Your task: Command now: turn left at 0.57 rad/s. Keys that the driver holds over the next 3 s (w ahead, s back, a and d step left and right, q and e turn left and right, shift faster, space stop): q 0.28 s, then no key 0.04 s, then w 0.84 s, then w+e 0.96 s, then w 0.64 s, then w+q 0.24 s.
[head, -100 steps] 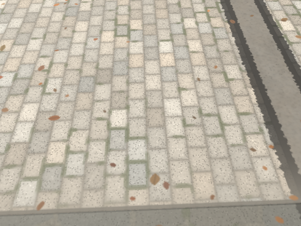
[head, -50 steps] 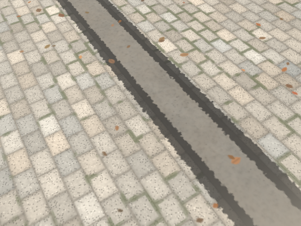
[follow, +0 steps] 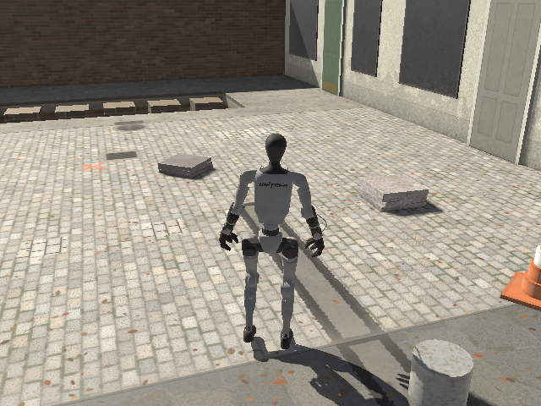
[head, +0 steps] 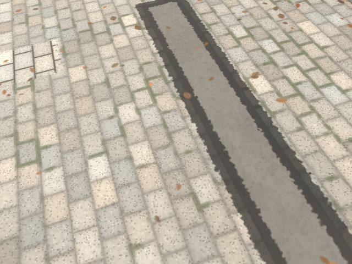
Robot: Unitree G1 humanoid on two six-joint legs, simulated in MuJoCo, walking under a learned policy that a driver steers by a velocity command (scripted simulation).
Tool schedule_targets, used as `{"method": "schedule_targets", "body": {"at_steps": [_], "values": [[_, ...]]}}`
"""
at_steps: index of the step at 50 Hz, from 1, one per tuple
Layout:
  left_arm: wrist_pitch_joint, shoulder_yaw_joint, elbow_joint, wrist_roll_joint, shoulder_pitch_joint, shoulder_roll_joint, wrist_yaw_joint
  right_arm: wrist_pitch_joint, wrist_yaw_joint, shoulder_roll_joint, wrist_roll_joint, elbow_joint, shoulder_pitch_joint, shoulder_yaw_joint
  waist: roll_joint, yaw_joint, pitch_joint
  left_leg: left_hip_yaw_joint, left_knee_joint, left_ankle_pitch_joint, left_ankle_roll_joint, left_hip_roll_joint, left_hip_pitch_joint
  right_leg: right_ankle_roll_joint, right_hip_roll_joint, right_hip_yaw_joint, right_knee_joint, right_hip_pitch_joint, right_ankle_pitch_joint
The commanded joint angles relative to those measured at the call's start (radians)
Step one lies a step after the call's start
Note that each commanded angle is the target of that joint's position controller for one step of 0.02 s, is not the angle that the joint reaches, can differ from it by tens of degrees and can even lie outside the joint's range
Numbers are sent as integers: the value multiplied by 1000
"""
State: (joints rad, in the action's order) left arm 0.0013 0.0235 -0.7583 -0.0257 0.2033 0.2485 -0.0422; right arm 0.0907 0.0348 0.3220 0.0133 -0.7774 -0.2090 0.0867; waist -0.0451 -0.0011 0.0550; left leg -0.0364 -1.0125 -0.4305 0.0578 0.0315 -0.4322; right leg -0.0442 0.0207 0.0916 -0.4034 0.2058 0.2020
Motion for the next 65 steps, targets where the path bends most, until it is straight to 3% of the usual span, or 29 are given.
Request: {"method": "schedule_targets", "body": {"at_steps": [1,5,7,8,9,10,11,12,14,16,18,21,33,35,37,38,39,40,41,42,44,49,53,57,60,62,63,64,65], "values": [[-8,49,42,-4,39,174,6,-4,9,43,-5,86,33,0,208,-28,-89,44,113,-26,-7,-15,-39,-171,255,-156,66,-164,-411],[-2,64,40,-8,30,205,23,-9,11,44,-16,112,45,-7,238,-30,-104,102,274,-39,-45,-8,93,-156,273,-115,24,-113,-405],[5,71,39,0,17,218,27,-18,11,38,-16,114,19,-8,228,-6,-110,121,416,28,-70,0,170,-126,274,-91,-31,-88,-374],[10,73,37,9,9,218,27,-27,6,37,-9,104,-14,-9,197,22,-113,125,557,138,-86,11,254,-83,259,-53,-93,-37,-306],[14,72,25,7,48,201,30,-40,-6,72,5,97,-38,-2,91,31,-112,21,684,222,-101,-26,355,-15,223,-3,-208,65,-153],[24,53,53,-11,93,114,36,-54,-18,182,13,113,-47,17,-201,-3,-105,-351,740,432,-158,-313,468,65,101,87,-480,316,340],[43,43,114,-9,-35,116,16,-56,-17,275,5,112,-112,47,-230,75,-63,-477,711,699,-310,-428,346,77,-10,-39,-597,412,448],[52,49,106,-2,-48,143,12,-55,-20,217,0,100,-110,35,-105,56,-39,-395,705,691,-331,-375,344,77,23,-104,-674,415,386],[41,57,69,15,-6,159,22,-48,-29,141,-4,122,25,12,-76,-12,-8,-267,715,583,-269,-239,304,73,32,-129,-657,390,225],[41,63,38,-3,47,170,32,-53,-36,104,-12,131,43,-2,-89,-19,-70,-210,701,689,-259,-196,340,82,16,-109,-692,350,158],[42,61,33,-6,50,160,47,-62,-32,98,-11,110,-17,-4,-63,-2,-111,-233,754,417,-266,-188,373,87,17,-101,-674,346,125],[42,60,40,-14,-11,153,65,-73,-28,93,0,78,-76,-8,-94,32,-29,-324,863,-7,-276,-198,394,84,23,-100,-569,425,92],[-27,38,59,-3,-123,111,73,-138,-28,123,7,-14,-187,-7,-45,68,40,-347,866,-16,-315,-241,330,27,7,-72,-218,291,104],[-37,35,55,2,-87,103,68,-142,-26,126,3,-18,-167,-6,-37,36,41,-329,836,23,-297,-233,253,6,-8,-58,-142,158,80],[-53,40,4,-2,64,109,54,-146,-27,104,-3,-21,-139,-14,14,-49,8,-267,712,117,-248,-171,97,-9,-37,-55,-20,-142,36],[-66,55,-26,-9,192,162,39,-155,-27,56,0,-7,-117,-30,105,-112,-54,-184,516,169,-207,-100,-9,-34,72,-200,52,-326,141],[-70,79,-33,-18,300,282,30,-165,-24,-31,-11,35,-109,-54,317,-140,-135,-17,188,2,-154,39,-183,-121,322,-589,211,-468,439],[-63,85,-55,-4,295,285,37,-156,-29,67,17,29,-108,-31,236,-105,-63,-20,21,-101,-154,55,-292,-187,392,-787,266,-350,566],[-61,68,-36,4,214,219,46,-150,-23,83,26,16,-111,-24,132,-51,14,-60,-52,-26,-165,-12,-304,-187,352,-700,255,-272,560],[-65,53,-21,8,146,163,54,-151,-9,68,23,1,-110,-27,104,-21,41,-54,-49,54,-160,-48,-284,-165,295,-593,261,-212,451],[-78,37,-21,7,115,118,53,-143,5,51,26,-17,-110,-31,126,3,29,-16,-21,153,-133,-86,-235,-124,209,-423,284,-174,197],[-98,34,-89,24,213,114,56,-128,13,24,33,7,3,-43,115,-9,9,53,-2,269,-77,-109,-297,-145,160,-254,278,-210,-278],[-95,28,-130,21,255,105,54,-127,16,-10,26,59,163,-62,124,-36,37,99,207,362,-61,-95,-272,-138,126,-177,275,-195,-422],[-96,30,-167,16,287,125,45,-131,12,-9,18,87,255,-70,129,-48,53,118,399,406,-99,-64,-171,-132,162,-167,269,-233,-502],[-92,31,-183,13,263,143,36,-139,-5,19,20,69,186,-58,129,6,17,110,458,330,-147,-20,-32,-110,189,-175,139,-290,-781],[-84,33,-184,13,234,158,35,-156,-26,64,26,-15,-74,-35,105,119,-131,107,543,326,-188,10,290,-83,144,-152,-168,-239,-857],[-86,22,-161,21,240,126,40,-165,-43,131,49,-45,-232,-15,30,169,-251,-70,557,212,-225,-170,552,-74,97,-132,-432,-51,-551],[-80,-5,-144,54,387,-9,45,-161,-44,224,67,-46,-262,11,-210,93,-396,-548,623,114,-344,-487,828,-33,-75,-68,-805,307,230],[-70,29,-168,22,325,131,34,-151,-34,151,25,-36,-211,1,-53,103,-346,-642,719,17,-331,-465,710,-53,-56,-164,-890,375,283]]}}
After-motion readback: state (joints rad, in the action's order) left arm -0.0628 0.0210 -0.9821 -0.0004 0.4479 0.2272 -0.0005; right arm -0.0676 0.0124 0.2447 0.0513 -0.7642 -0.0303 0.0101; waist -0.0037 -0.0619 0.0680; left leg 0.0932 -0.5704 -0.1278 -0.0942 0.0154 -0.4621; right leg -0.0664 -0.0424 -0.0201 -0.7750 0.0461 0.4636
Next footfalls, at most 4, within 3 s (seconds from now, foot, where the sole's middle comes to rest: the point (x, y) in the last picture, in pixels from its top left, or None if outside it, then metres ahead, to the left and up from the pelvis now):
0.18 left None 0.00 0.12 -0.78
0.76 right None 0.18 -0.04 -0.78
1.26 left None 0.44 0.22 -0.78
1.80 right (177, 198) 0.74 0.08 -0.78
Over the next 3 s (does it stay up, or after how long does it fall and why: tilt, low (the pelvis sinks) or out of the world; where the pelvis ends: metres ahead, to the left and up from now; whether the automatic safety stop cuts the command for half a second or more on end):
stays up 1.22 -0.01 -0.01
